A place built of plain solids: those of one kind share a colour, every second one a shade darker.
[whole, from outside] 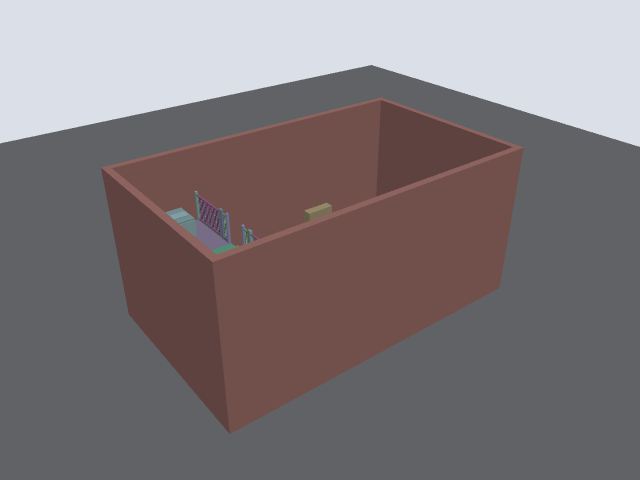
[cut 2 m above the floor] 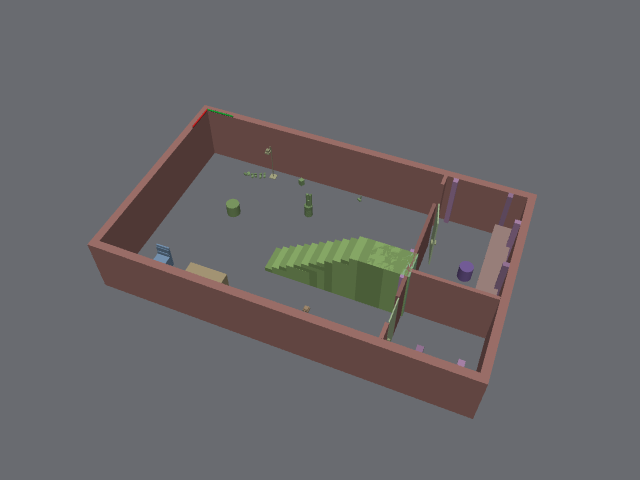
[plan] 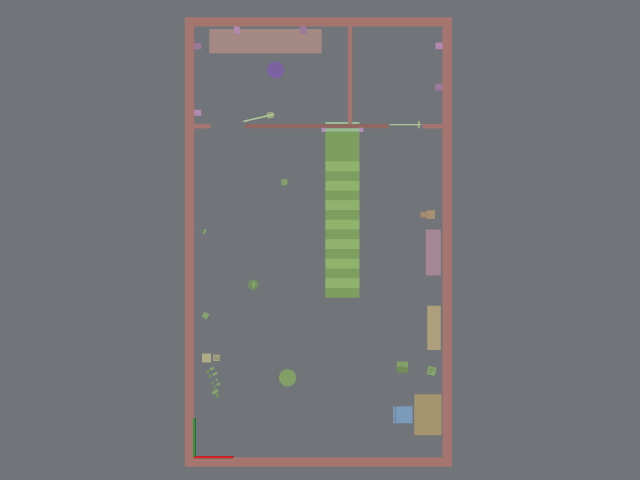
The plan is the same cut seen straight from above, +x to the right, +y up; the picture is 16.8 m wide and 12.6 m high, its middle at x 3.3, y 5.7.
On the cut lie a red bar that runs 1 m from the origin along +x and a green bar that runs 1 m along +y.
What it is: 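A dwelling of one tall room, 6.5 x 11.3 m inside and 5.5 m high, with a sleeping gallery 2.99 m up across one short end and a free-standing straight stair of 18 risers to it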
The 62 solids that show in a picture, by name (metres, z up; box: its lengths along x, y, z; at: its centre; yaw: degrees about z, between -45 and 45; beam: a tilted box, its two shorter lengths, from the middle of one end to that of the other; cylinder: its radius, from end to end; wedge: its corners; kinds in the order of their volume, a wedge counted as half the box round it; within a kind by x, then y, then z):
{
 "wall_1": {"box": [0.25, 11.8, 5.72], "at": [-0.12, 5.65, 2.81]},
 "wall_2": {"box": [0.43, 0.12, 2.89], "at": [0.21, 8.69, 1.39]},
 "wall_3": {"box": [3.76, 0.12, 2.89], "at": [3.21, 8.69, 1.39]},
 "wall_4": {"box": [7.01, 0.25, 5.72], "at": [3.26, -0.12, 2.81]},
 "wall_5": {"box": [7.01, 0.25, 5.72], "at": [3.26, 11.43, 2.81]},
 "wall_6": {"box": [0.12, 2.55, 2.89], "at": [4.09, 10.03, 1.39]},
 "wall_7": {"box": [0.52, 0.12, 2.89], "at": [6.25, 8.69, 1.39]},
 "wall_8": {"box": [0.25, 11.8, 5.72], "at": [6.64, 5.65, 2.81]},
 "step_1": {"box": [0.9, 0.79, 0.22], "at": [3.89, 4.58, 0.06]},
 "step_2": {"box": [0.9, 0.79, 0.38], "at": [3.89, 4.83, 0.14]},
 "step_3": {"box": [0.9, 0.79, 0.55], "at": [3.89, 5.09, 0.22]},
 "step_4": {"box": [0.9, 0.79, 0.71], "at": [3.89, 5.34, 0.31]},
 "step_5": {"box": [0.9, 0.79, 0.88], "at": [3.89, 5.6, 0.39]},
 "step_6": {"box": [0.9, 0.79, 1.05], "at": [3.89, 5.85, 0.47]},
 "step_7": {"box": [0.9, 0.79, 1.21], "at": [3.89, 6.11, 0.56]},
 "step_8": {"box": [0.9, 0.79, 1.38], "at": [3.89, 6.37, 0.64]},
 "step_9": {"box": [0.9, 0.79, 1.54], "at": [3.89, 6.62, 0.72]},
 "step_10": {"box": [0.9, 0.79, 1.71], "at": [3.89, 6.88, 0.81]},
 "step_11": {"box": [0.9, 0.79, 1.88], "at": [3.89, 7.13, 0.89]},
 "step_12": {"box": [0.9, 0.79, 2.04], "at": [3.89, 7.39, 0.97]},
 "step_13": {"box": [0.9, 0.79, 2.21], "at": [3.89, 7.64, 1.05]},
 "step_14": {"box": [0.9, 0.79, 2.37], "at": [3.89, 7.9, 1.14]},
 "step_15": {"box": [0.9, 0.79, 2.54], "at": [3.89, 8.15, 1.22]},
 "step_16": {"box": [0.9, 0.77, 2.71], "at": [3.89, 8.4, 1.3]},
 "step_17": {"box": [0.9, 0.51, 2.87], "at": [3.89, 8.53, 1.39]},
 "bedstead_gallery_bed_1": {"box": [0.35, 0.55, 0.75], "at": [5.94, 9.54, 3.32]},
 "bedstead_gallery_bed_2": {"box": [1.05, 1.05, 0.65], "at": [6.02, 9.71, 3.27]},
 "bedstead_gallery_bed_3": {"box": [1.0, 1.05, 0.7], "at": [6.02, 9.71, 3.29]},
 "upper_floor_1": {"box": [2.31, 2.9, 0.18], "at": [5.48, 9.98, 2.9]},
 "slotfit_storage_1": {"box": [0.36, 1.16, 1.94], "at": [6.29, 3.39, 0.92]},
 "head_base_1": {"box": [0.9, 0.27, 2.94], "at": [3.89, 8.66, 1.42]},
 "slotfit_loft_table_1": {"box": [0.72, 1.08, 0.8], "at": [6.13, 1.11, 0.35]},
 "upper_floor_head_1": {"box": [0.9, 2.77, 0.18], "at": [3.89, 9.91, 2.9]},
 "slotfit_wall_table_1": {"box": [0.4, 1.21, 0.9], "at": [6.27, 5.37, 0.4]},
 "curtains_1": {"box": [0.19, 0.16, 2.13], "at": [0.09, 9.04, 1.13]},
 "curtains_2": {"box": [0.19, 0.16, 2.13], "at": [0.09, 10.79, 1.13]},
 "curtains_3": {"box": [0.16, 0.19, 2.25], "at": [1.12, 11.21, 1.19]},
 "curtains_4": {"box": [0.16, 0.19, 2.25], "at": [2.86, 11.21, 1.19]},
 "curtains_5": {"box": [0.19, 0.18, 2.17], "at": [6.42, 9.71, 1.15]},
 "curtains_6": {"box": [0.19, 0.18, 2.17], "at": [6.42, 10.8, 1.15]},
 "doorleaf_door_1": {"box": [0.84, 0.044, 2.08], "at": [1.7, 8.91, 0.99], "yaw": 13.1},
 "doorleaf_door_2": {"box": [0.84, 0.04, 2.08], "at": [5.54, 8.73, 0.99]},
 "slotfit_loft_chair_1": {"box": [0.05, 0.45, 0.9], "at": [5.25, 1.11, 0.4], "yaw": 0.7},
 "slotfit_loft_chair_2": {"box": [0.025, 0.45, 0.81], "at": [5.28, 1.11, 0.35], "yaw": 0.7},
 "slotfit_loft_chair_3": {"box": [0.46, 0.45, 0.51], "at": [5.5, 1.11, 0.21], "yaw": 0.7},
 "slotfit_known_1": {"cylinder": 0.23, "from": [2.45, 2.08, -0.05], "to": [2.45, 2.08, 0.44]},
 "slotfit_known_2": {"box": [0.17, 0.17, 0.62], "at": [5.4, 2.3, 0.26]},
 "clutter_kitchen_1": {"cylinder": 0.22, "from": [2.13, 10.16, -0.05], "to": [2.13, 10.16, 0.5]},
 "kitchen_units_worktop_1": {"box": [2.96, 0.64, 0.04], "at": [1.87, 10.92, 0.86]},
 "clutter_clhall_1": {"box": [0.16, 0.16, 0.28], "at": [0.29, 3.72, 0.09], "yaw": -29.0},
 "clutter_clhall_2": {"cylinder": 0.14, "from": [1.55, 4.52, -0.05], "to": [1.55, 4.52, 0.46]},
 "clutter_clhall_3": {"box": [0.22, 0.22, 0.52], "at": [6.23, 2.26, 0.21], "yaw": -12.2},
 "post_1": {"box": [0.11, 0.12, 2.87], "at": [4.38, 8.59, 1.38]},
 "guard_newel_1": {"box": [0.09, 0.09, 1.15], "at": [3.39, 8.58, 3.51]},
 "guard_newel_2": {"box": [0.09, 0.09, 1.15], "at": [4.38, 8.58, 3.51]},
 "guard_newel_3": {"box": [0.09, 0.09, 1.15], "at": [4.73, 8.58, 3.51]},
 "gal_guard_newel_1": {"box": [0.09, 0.09, 1.15], "at": [2.96, 8.58, 3.51]},
 "gal_guard_newel_2": {"box": [0.09, 0.09, 1.15], "at": [6.47, 8.58, 3.51]},
 "gal_guard_board_1": {"box": [1.65, 0.04, 0.15], "at": [5.64, 8.58, 3.01]},
 "gal_guard_rail_1": {"box": [1.65, 0.06, 0.044], "at": [5.64, 8.58, 3.97]},
 "slotfit_hallpiece_corner_1": {"box": [0.24, 0.24, 0.07], "at": [0.32, 2.6, -0.01]},
 "slotfit_corner_1": {"box": [0.23, 0.23, 0.07], "at": [6.21, 6.37, -0.01]}
}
